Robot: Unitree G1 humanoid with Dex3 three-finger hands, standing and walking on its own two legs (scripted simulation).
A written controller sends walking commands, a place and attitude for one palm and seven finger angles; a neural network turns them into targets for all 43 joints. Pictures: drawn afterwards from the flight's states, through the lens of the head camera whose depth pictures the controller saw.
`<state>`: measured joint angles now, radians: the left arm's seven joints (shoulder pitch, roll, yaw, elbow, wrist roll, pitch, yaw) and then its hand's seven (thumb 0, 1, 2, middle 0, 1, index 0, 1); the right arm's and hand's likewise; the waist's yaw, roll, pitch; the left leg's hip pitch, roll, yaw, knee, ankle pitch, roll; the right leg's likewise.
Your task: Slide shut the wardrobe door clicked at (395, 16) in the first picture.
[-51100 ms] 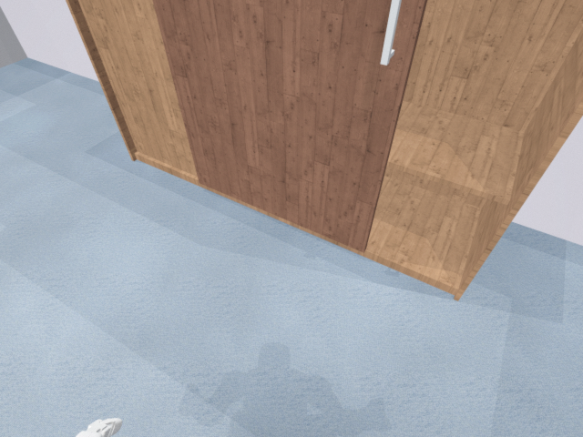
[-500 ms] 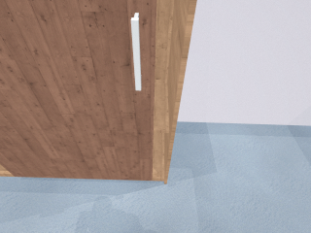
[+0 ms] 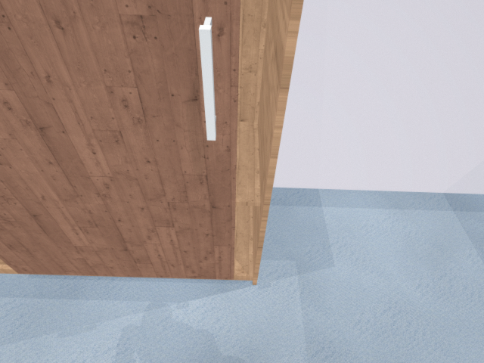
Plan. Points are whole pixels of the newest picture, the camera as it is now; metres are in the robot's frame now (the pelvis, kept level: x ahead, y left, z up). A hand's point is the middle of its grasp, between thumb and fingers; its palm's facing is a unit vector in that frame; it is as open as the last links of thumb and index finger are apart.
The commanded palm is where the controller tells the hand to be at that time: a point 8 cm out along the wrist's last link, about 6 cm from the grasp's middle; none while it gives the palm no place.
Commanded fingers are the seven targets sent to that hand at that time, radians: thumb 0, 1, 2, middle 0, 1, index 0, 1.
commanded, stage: look again from close up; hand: left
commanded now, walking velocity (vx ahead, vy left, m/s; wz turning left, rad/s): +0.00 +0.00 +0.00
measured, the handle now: (210, 84) +0.54 +0.10 +0.20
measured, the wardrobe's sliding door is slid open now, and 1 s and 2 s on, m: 0.08 0.08 0.08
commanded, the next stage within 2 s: none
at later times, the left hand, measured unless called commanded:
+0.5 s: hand out of the picture +0.01 +0.18 -0.18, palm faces +0.01 -0.98 -0.20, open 7.4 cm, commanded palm none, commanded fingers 0.00 0.90 0.90 -0.20 -0.30 -0.20 -0.30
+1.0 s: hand out of the picture +0.00 +0.17 -0.18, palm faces +0.02 -0.98 -0.20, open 7.4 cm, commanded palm none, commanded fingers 0.00 0.90 0.90 -0.20 -0.30 -0.20 -0.30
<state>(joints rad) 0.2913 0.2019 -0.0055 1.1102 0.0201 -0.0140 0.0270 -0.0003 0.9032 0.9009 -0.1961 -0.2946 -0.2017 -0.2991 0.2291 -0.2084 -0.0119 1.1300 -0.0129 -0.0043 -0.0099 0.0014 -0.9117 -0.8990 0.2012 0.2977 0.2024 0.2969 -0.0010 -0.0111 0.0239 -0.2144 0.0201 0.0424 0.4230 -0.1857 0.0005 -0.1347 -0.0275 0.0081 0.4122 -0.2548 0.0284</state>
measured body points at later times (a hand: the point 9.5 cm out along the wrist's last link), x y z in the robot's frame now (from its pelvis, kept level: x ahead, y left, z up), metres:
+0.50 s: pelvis +0.01 +0.00 +0.00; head +0.01 +0.01 +0.45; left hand +0.01 +0.23 -0.16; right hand +0.03 -0.24 -0.16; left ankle +0.03 +0.12 -0.74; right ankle -0.02 -0.14 -0.74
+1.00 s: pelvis +0.01 -0.01 +0.00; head +0.01 +0.00 +0.45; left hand +0.00 +0.22 -0.16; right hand +0.02 -0.24 -0.16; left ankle +0.03 +0.12 -0.74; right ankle -0.02 -0.14 -0.74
